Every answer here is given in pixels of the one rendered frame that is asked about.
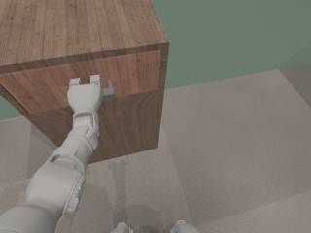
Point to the robot left forearm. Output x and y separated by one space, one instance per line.
78 146

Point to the robot left upper arm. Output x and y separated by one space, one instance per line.
56 191

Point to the handle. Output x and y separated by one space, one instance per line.
108 93

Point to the right robot thigh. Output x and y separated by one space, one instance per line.
183 228

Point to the left robot hand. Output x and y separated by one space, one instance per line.
85 96

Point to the left robot shin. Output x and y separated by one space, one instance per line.
122 225

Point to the cabinet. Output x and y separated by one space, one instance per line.
43 33

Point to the drawer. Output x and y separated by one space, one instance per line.
46 88

